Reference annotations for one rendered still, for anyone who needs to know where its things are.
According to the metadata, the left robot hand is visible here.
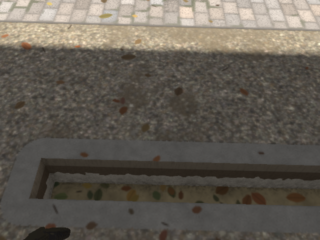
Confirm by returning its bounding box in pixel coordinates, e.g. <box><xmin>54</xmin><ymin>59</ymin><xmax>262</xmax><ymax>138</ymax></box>
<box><xmin>23</xmin><ymin>227</ymin><xmax>71</xmax><ymax>240</ymax></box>

